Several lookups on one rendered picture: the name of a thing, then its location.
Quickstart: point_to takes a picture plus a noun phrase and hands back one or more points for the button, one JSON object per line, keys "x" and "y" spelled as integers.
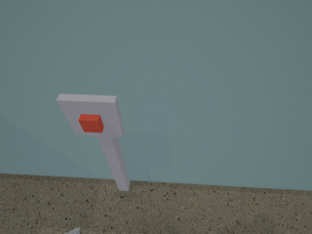
{"x": 91, "y": 123}

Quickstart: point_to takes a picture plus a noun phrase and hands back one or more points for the panel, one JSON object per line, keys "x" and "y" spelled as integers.
{"x": 72, "y": 106}

